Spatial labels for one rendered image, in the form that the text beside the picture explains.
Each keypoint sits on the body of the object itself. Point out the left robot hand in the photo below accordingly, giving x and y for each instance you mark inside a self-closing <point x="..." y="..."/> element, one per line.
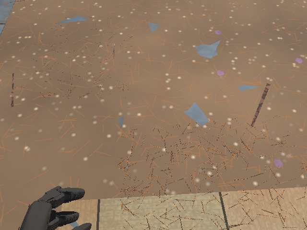
<point x="40" y="215"/>

